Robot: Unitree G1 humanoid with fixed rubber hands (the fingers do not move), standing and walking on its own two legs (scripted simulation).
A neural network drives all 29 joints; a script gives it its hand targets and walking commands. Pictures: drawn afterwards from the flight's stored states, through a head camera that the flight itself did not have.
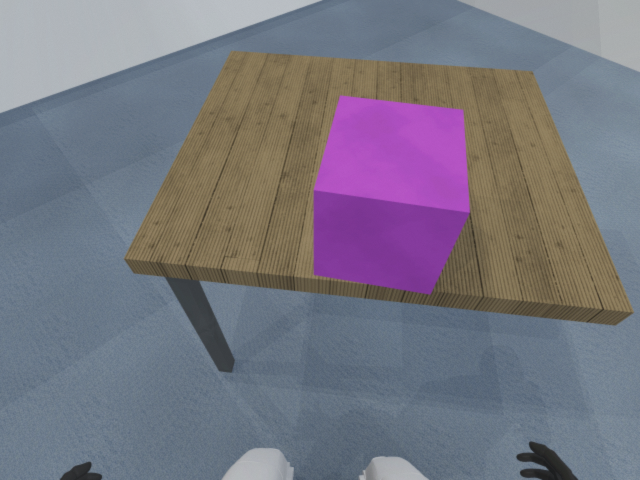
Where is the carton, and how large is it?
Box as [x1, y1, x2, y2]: [314, 95, 469, 294]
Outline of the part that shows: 340,95 314,187 314,274 429,294 469,213 463,112 460,109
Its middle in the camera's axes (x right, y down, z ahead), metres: +0.11 -0.07 +0.63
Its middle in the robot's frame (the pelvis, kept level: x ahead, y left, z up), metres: +0.51 -0.06 +0.02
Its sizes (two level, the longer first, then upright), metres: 0.217 0.194 0.202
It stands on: a table, 0.66 m high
